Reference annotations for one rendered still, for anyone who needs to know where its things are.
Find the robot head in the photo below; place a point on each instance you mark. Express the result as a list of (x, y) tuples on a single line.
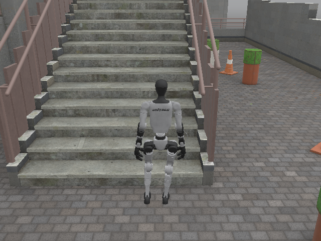
[(161, 88)]

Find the robot left forearm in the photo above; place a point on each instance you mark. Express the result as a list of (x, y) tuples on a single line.
[(139, 137)]

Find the right robot upper arm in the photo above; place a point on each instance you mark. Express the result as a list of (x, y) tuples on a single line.
[(178, 115)]

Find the robot right forearm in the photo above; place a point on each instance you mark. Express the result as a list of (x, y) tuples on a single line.
[(181, 136)]

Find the right robot thigh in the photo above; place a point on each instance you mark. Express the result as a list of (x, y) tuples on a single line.
[(172, 148)]

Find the robot left hand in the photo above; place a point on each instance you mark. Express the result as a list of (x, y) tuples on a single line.
[(137, 153)]

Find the robot right hand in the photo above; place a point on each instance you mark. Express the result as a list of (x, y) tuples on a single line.
[(182, 153)]

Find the left robot upper arm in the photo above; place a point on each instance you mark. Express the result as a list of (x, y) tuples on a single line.
[(143, 114)]

